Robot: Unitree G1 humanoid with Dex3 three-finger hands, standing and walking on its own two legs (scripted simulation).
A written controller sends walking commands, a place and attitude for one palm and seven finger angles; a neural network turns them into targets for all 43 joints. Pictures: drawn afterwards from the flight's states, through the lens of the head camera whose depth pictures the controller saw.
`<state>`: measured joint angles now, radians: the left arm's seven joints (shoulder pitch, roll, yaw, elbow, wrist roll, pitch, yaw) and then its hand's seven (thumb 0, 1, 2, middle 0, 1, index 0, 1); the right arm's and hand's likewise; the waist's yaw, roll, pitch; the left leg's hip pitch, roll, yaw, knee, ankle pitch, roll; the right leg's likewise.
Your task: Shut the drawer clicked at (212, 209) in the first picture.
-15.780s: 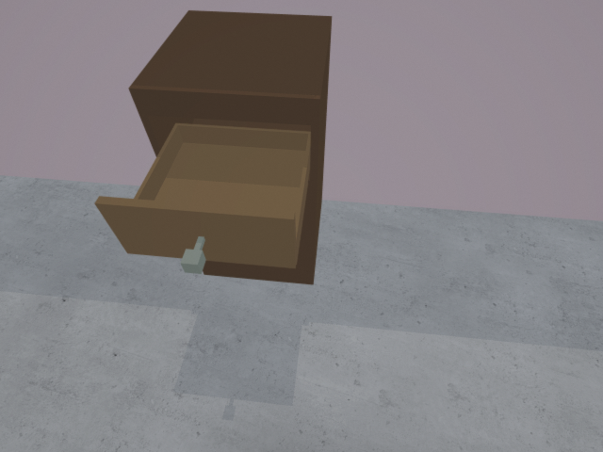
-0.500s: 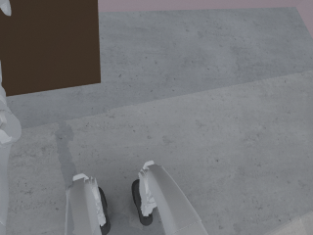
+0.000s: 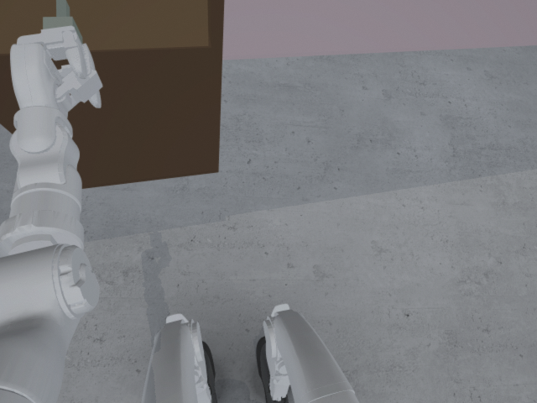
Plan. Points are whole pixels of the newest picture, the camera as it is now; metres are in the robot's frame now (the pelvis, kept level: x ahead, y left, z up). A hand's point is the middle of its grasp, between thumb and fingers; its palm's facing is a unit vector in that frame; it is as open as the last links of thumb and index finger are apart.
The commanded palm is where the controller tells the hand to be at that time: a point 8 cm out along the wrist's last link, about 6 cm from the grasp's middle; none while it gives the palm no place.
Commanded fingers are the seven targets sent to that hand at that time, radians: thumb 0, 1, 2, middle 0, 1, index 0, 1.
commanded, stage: draw the hand back to the body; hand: left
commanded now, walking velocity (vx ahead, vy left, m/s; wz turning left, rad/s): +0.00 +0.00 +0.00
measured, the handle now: (63, 26) +0.63 +0.22 +0.03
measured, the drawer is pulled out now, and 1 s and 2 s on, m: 0.00 0.00 0.00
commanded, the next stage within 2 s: step back with the hand held close in 1.42 s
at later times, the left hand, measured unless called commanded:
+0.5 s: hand (2, 138) +0.40 +0.20 +0.15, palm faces +0.09 -1.00 -0.04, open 3.2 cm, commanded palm +0.36 +0.25 +0.16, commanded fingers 0.00 0.90 0.90 -1.40 -1.60 -1.40 -1.60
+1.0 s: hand out of the picture +0.26 +0.23 +0.25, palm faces +0.33 -0.90 -0.29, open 3.2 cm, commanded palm +0.21 +0.28 +0.28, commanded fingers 0.00 0.90 0.90 -1.40 -1.60 -1.40 -1.60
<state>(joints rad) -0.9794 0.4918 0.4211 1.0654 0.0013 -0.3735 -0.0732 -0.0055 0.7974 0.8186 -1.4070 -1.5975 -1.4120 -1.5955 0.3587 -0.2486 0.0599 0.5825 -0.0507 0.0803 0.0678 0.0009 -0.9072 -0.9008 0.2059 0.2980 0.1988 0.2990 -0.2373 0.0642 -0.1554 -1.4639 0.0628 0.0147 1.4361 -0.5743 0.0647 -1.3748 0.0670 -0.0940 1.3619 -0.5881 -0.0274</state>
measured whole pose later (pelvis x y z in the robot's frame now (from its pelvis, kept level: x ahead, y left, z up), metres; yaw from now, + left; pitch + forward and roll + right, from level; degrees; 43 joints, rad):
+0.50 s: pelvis +0.04 +0.00 +0.09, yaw +5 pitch +18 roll -3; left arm -0.29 0.28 0.17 0.49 -0.18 -0.31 -0.12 0.01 0.90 0.90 -1.40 -1.60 -1.40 -1.60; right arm 0.26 -0.26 0.01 0.53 0.04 0.06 0.02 0.00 -0.91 -0.90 0.20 0.30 0.20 0.30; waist -0.07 0.04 -0.17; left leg -0.87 0.02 0.00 1.05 -0.49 0.04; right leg -0.77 0.05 -0.09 0.97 -0.51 -0.03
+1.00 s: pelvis +0.04 +0.00 +0.15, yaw +5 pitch -1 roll -1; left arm 0.27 0.31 0.12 -0.13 -0.09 -0.04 0.10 0.01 0.89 0.90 -1.40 -1.60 -1.40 -1.59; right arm 0.19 -0.23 0.07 0.53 0.05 0.03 -0.08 0.01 -0.91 -0.90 0.20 0.30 0.20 0.30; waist 0.02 0.06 -0.03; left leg -0.24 -0.02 0.04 0.54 -0.29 0.04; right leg -0.17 0.02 -0.04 0.51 -0.32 -0.02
